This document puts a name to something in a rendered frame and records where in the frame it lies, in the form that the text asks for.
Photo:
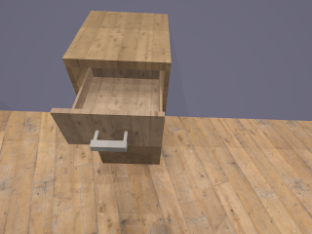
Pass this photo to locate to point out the handle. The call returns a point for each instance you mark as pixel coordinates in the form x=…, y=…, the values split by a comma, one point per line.
x=109, y=145

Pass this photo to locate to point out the drawer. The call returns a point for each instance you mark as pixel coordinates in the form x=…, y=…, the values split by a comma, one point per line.
x=113, y=101

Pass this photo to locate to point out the cabinet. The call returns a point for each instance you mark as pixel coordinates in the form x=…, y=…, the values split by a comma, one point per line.
x=122, y=40

